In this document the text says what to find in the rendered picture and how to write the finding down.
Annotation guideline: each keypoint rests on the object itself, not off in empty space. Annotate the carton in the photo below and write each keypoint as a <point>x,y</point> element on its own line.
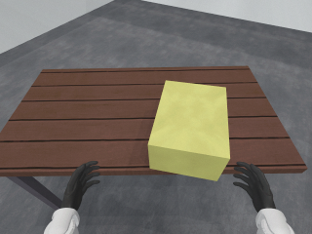
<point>190,134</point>

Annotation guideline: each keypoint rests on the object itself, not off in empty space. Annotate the right robot forearm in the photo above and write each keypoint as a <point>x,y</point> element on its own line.
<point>272,221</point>

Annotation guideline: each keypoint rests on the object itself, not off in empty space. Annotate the left robot forearm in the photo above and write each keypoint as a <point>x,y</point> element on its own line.
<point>64,221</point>

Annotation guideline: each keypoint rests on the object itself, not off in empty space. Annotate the table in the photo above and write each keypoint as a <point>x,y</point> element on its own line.
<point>73,116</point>

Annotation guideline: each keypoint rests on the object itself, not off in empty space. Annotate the robot left hand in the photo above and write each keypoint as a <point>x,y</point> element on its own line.
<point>78,185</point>

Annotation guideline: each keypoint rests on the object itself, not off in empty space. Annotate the robot right hand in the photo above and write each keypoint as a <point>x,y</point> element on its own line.
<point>258,187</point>

